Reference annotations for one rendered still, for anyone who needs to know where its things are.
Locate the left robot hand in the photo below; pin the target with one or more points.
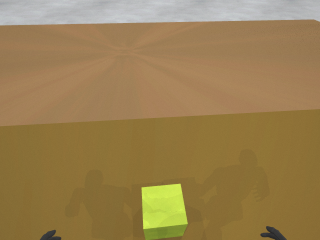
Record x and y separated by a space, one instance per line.
49 236

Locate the carton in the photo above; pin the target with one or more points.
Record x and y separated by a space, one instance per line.
163 211

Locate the right robot hand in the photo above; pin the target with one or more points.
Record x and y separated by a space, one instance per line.
274 234

